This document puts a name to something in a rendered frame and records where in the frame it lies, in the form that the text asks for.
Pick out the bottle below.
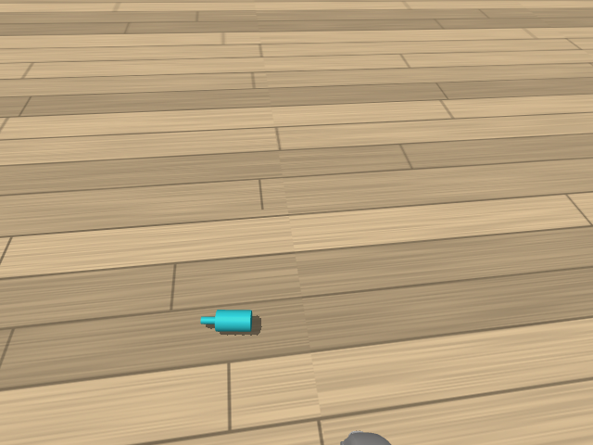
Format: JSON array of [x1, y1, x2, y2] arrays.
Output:
[[201, 310, 252, 332]]

